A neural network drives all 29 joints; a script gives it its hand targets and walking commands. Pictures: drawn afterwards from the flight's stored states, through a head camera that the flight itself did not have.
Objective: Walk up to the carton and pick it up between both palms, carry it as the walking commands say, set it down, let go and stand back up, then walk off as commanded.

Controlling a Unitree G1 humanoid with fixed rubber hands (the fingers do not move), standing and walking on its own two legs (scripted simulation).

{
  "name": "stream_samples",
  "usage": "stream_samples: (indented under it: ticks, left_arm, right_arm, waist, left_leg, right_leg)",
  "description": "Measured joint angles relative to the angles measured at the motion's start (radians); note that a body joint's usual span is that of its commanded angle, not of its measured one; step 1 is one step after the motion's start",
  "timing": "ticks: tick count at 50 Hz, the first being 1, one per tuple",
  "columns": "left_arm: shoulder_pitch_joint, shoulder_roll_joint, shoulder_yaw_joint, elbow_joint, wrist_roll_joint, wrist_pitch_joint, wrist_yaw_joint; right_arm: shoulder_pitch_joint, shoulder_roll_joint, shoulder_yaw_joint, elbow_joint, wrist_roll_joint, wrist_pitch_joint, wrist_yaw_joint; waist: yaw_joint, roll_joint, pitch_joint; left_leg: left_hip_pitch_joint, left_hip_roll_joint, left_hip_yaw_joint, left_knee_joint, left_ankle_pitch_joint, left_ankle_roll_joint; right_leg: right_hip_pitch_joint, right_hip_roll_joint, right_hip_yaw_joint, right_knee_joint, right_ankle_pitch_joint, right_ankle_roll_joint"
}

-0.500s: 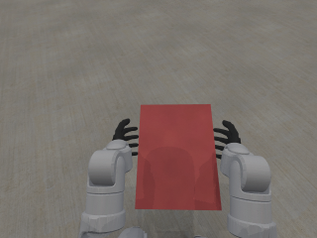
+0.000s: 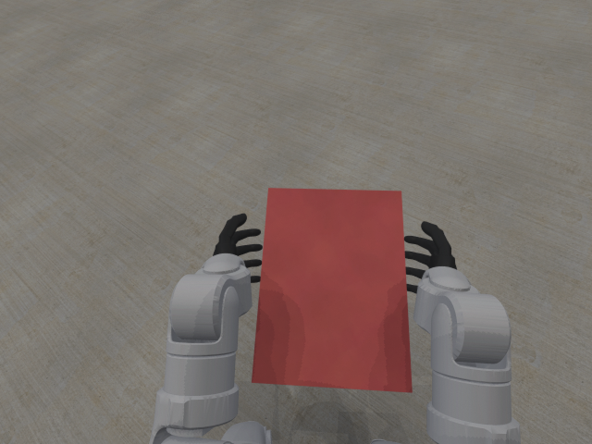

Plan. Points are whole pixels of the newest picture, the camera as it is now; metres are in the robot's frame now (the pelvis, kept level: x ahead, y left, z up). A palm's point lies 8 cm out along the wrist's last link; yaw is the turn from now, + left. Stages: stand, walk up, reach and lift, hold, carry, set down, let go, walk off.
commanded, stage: carry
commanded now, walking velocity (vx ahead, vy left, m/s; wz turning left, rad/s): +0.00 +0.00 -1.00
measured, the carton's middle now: (329, 293) +0.33 -0.01 -0.01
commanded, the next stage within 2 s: none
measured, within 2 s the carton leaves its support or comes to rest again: neither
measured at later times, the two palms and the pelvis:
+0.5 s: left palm (393, 277) +0.27 -0.08 +0.12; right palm out of the picture +0.17 -0.31 +0.11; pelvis -0.07 -0.07 +0.02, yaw -29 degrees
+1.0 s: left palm out of the picture +0.15 -0.32 +0.09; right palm out of the picture -0.06 -0.47 +0.09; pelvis -0.13 -0.15 +0.01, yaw -59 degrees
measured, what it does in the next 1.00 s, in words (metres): steps to the right, turning right: left foot, then right foot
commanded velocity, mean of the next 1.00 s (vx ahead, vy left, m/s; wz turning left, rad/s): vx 0.00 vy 0.00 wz -1.00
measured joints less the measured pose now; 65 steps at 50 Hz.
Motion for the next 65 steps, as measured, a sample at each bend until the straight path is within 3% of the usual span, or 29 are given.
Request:
stream_samples:
  ticks: [6, 11, 12, 14, 16, 19, 22, 26, 28, 29, 31, 33, 38, 41, 43, 44, 45, 47, 50, 53, 55, 56, 59, 62, 65]
  left_arm:
    - [0.004, 0.002, 0.023, -0.058, 0.017, -0.012, -0.002]
    - [-0.011, -0.004, 0.029, -0.123, 0.030, -0.026, 0.003]
    - [-0.010, -0.003, 0.032, -0.132, 0.033, -0.029, 0.005]
    - [0.004, 0.002, 0.048, -0.151, 0.028, -0.034, 0.008]
    - [0.025, 0.009, 0.047, -0.157, 0.020, -0.031, 0.009]
    - [0.022, 0.009, 0.036, -0.153, -0.006, -0.017, 0.020]
    - [0.002, 0.002, 0.029, -0.176, -0.031, -0.010, 0.027]
    - [-0.027, -0.009, 0.029, -0.170, -0.022, -0.022, 0.032]
    - [-0.037, -0.014, 0.023, -0.133, -0.014, -0.031, 0.028]
    - [-0.037, -0.015, 0.017, -0.106, -0.012, -0.037, 0.025]
    - [-0.025, -0.010, 0.002, -0.057, -0.011, -0.038, 0.017]
    - [-0.003, -0.001, -0.015, -0.022, -0.021, -0.031, 0.004]
    - [0.035, 0.013, -0.015, -0.048, -0.002, -0.028, 0.002]
    - [0.034, 0.012, -0.001, -0.105, 0.002, -0.032, 0.001]
    - [0.036, 0.013, -0.004, -0.136, 0.008, -0.038, 0.005]
    - [0.039, 0.014, -0.001, -0.148, 0.009, -0.042, 0.007]
    - [0.045, 0.016, 0.006, -0.159, 0.007, -0.045, 0.008]
    - [0.068, 0.023, 0.018, -0.176, -0.002, -0.048, 0.005]
    - [0.097, 0.032, 0.022, -0.186, -0.019, -0.044, 0.009]
    - [0.092, 0.031, 0.020, -0.194, -0.054, -0.022, 0.007]
    - [0.061, 0.022, 0.015, -0.183, -0.068, -0.018, 0.004]
    - [0.044, 0.016, 0.007, -0.162, -0.066, -0.029, 0.003]
    - [0.016, 0.006, -0.009, -0.098, -0.043, -0.052, -0.002]
    - [0.023, 0.009, -0.011, -0.056, -0.028, -0.058, -0.005]
    - [0.037, 0.013, -0.006, -0.061, -0.011, -0.055, -0.003]
  right_arm:
    - [-0.017, 0.005, 0.023, -0.036, 0.034, -0.004, -0.012]
    - [-0.050, 0.016, 0.013, -0.058, 0.044, -0.036, -0.008]
    - [-0.056, 0.019, 0.014, -0.052, 0.043, -0.040, -0.005]
    - [-0.066, 0.022, 0.025, -0.031, 0.044, -0.040, 0.002]
    - [-0.069, 0.024, 0.031, -0.020, 0.035, -0.033, 0.013]
    - [-0.058, 0.020, 0.023, -0.022, 0.020, -0.030, 0.014]
    - [-0.054, 0.019, 0.007, -0.048, 0.012, -0.041, 0.010]
    - [-0.051, 0.017, 0.007, -0.070, 0.000, -0.052, 0.014]
    - [-0.046, 0.014, -0.004, -0.063, -0.007, -0.052, 0.016]
    - [-0.042, 0.013, -0.015, -0.054, -0.008, -0.055, 0.017]
    - [-0.022, 0.007, -0.023, -0.035, -0.006, -0.048, 0.014]
    - [-0.006, 0.002, -0.026, -0.013, 0.004, -0.035, 0.006]
    - [-0.005, 0.002, -0.009, -0.012, 0.045, -0.023, 0.005]
    - [-0.014, 0.004, -0.001, -0.033, 0.065, -0.047, 0.006]
    - [-0.019, 0.006, -0.001, -0.042, 0.074, -0.062, 0.012]
    - [-0.021, 0.007, 0.002, -0.040, 0.077, -0.069, 0.015]
    - [-0.023, 0.008, 0.009, -0.033, 0.080, -0.070, 0.017]
    - [-0.032, 0.011, 0.023, -0.022, 0.077, -0.064, 0.021]
    - [-0.028, 0.010, 0.054, -0.007, 0.053, -0.057, 0.025]
    - [-0.003, 0.002, 0.064, -0.021, 0.027, -0.056, 0.016]
    - [0.007, -0.002, 0.048, -0.042, 0.016, -0.056, 0.007]
    - [0.012, -0.004, 0.033, -0.051, 0.016, -0.062, 0.009]
    - [0.033, -0.009, 0.014, -0.055, 0.021, -0.059, 0.003]
    - [0.029, -0.008, 0.005, -0.029, 0.034, -0.042, -0.003]
    - [0.021, -0.006, 0.009, -0.029, 0.055, -0.033, 0.001]
  waist:
    - [-0.057, -0.034, 0.084]
    - [-0.049, -0.080, 0.105]
    - [-0.041, -0.098, 0.106]
    - [-0.009, -0.139, 0.114]
    - [0.017, -0.102, 0.110]
    - [0.058, -0.052, 0.104]
    - [0.090, -0.024, 0.102]
    - [0.097, -0.007, 0.070]
    - [0.090, 0.016, 0.038]
    - [0.080, 0.032, 0.032]
    - [0.052, 0.010, 0.026]
    - [0.011, -0.006, 0.032]
    - [-0.060, -0.050, 0.074]
    - [-0.073, -0.085, 0.102]
    - [-0.069, -0.101, 0.105]
    - [-0.060, -0.121, 0.107]
    - [-0.047, -0.145, 0.106]
    - [-0.015, -0.130, 0.089]
    - [0.032, -0.074, 0.067]
    - [0.063, -0.027, 0.042]
    - [0.069, 0.004, 0.023]
    - [0.062, 0.029, 0.023]
    - [0.028, -0.012, 0.023]
    - [-0.014, -0.044, 0.034]
    - [-0.049, -0.057, 0.054]
  left_leg:
    - [0.032, -0.116, -0.048, -0.063, 0.111, 0.030]
    - [0.159, -0.173, -0.057, -0.364, 0.112, 0.087]
    - [0.195, -0.177, -0.048, -0.453, 0.175, 0.122]
    - [0.233, -0.158, 0.002, -0.527, 0.269, 0.158]
    - [0.249, -0.097, 0.036, -0.543, 0.268, 0.152]
    - [0.281, -0.020, 0.079, -0.581, 0.273, 0.123]
    - [0.300, 0.050, 0.125, -0.571, 0.264, 0.090]
    - [0.290, 0.136, 0.174, -0.469, 0.202, 0.034]
    - [0.239, 0.185, 0.150, -0.343, 0.161, 0.006]
    - [0.202, 0.179, 0.097, -0.248, 0.129, -0.004]
    - [0.140, 0.084, 0.014, -0.068, -0.039, -0.022]
    - [0.107, 0.003, -0.019, 0.015, -0.065, -0.026]
    - [0.069, -0.103, -0.043, -0.110, 0.040, 0.006]
    - [0.069, -0.137, -0.059, -0.228, 0.089, 0.031]
    - [0.099, -0.148, -0.062, -0.343, 0.125, 0.062]
    - [0.116, -0.149, -0.055, -0.388, 0.215, 0.093]
    - [0.132, -0.143, -0.031, -0.414, 0.265, 0.118]
    - [0.145, -0.094, 0.018, -0.423, 0.263, 0.130]
    - [0.189, -0.014, 0.089, -0.452, 0.245, 0.107]
    - [0.209, 0.051, 0.136, -0.444, 0.231, 0.072]
    - [0.182, 0.104, 0.135, -0.365, 0.195, 0.048]
    - [0.152, 0.128, 0.101, -0.301, 0.154, 0.041]
    - [0.060, 0.035, 0.003, -0.083, -0.047, 0.018]
    - [0.010, -0.044, -0.027, 0.015, -0.025, 0.017]
    - [-0.013, -0.085, -0.035, -0.004, 0.038, 0.025]
  right_leg:
    - [-0.019, 0.078, 0.062, -0.071, 0.098, -0.032]
    - [-0.040, 0.141, 0.105, -0.139, 0.179, -0.045]
    - [-0.042, 0.151, 0.119, -0.155, 0.196, -0.038]
    - [-0.063, 0.148, 0.108, -0.086, 0.094, 0.047]
    - [-0.131, 0.124, 0.001, 0.171, -0.036, 0.096]
    - [-0.148, 0.057, -0.051, 0.323, -0.037, 0.103]
    - [-0.096, 0.007, -0.040, 0.219, -0.012, 0.102]
    - [0.027, -0.019, -0.049, -0.061, 0.032, 0.087]
    - [0.060, 0.008, -0.059, -0.143, 0.061, 0.040]
    - [0.039, 0.025, -0.055, -0.103, 0.044, 0.020]
    - [0.001, 0.021, -0.021, -0.028, 0.014, 0.004]
    - [-0.002, 0.025, 0.007, -0.007, 0.006, -0.003]
    - [-0.016, 0.096, 0.078, -0.015, 0.038, -0.033]
    - [-0.026, 0.144, 0.110, -0.026, 0.067, -0.048]
    - [-0.032, 0.178, 0.130, -0.037, 0.086, -0.054]
    - [-0.032, 0.187, 0.146, -0.040, 0.094, -0.050]
    - [-0.039, 0.187, 0.153, -0.020, 0.070, -0.019]
    - [-0.095, 0.163, 0.065, 0.162, -0.084, 0.057]
    - [-0.104, 0.074, -0.029, 0.275, -0.137, 0.087]
    - [-0.025, 0.003, -0.034, 0.081, -0.097, 0.089]
    - [0.036, -0.003, -0.032, -0.074, 0.008, 0.068]
    - [0.028, 0.022, -0.046, -0.059, 0.026, 0.037]
    - [-0.013, 0.027, -0.022, 0.010, -0.011, -0.021]
    - [-0.014, 0.052, 0.017, -0.001, 0.004, -0.039]
    - [-0.009, 0.098, 0.054, -0.034, 0.040, -0.054]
